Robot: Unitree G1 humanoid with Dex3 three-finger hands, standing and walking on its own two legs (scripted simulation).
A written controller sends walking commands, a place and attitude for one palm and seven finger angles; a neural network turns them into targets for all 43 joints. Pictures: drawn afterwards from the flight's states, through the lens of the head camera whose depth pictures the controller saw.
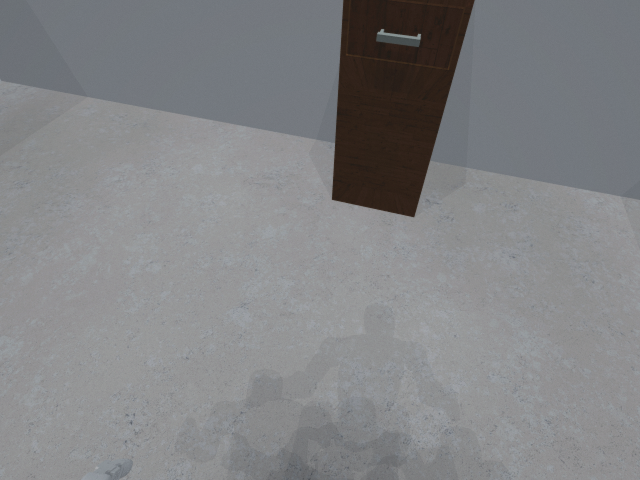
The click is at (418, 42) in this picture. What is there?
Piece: drawer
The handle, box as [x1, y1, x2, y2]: [376, 29, 420, 46]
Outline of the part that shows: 376,37 377,41 418,46 420,34 418,34 416,37 385,33 383,29 381,29 377,33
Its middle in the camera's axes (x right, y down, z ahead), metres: +0.25 -0.65 +1.24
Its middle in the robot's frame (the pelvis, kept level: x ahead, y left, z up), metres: +1.38 -0.19 +0.01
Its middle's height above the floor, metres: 0.78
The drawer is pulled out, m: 0.00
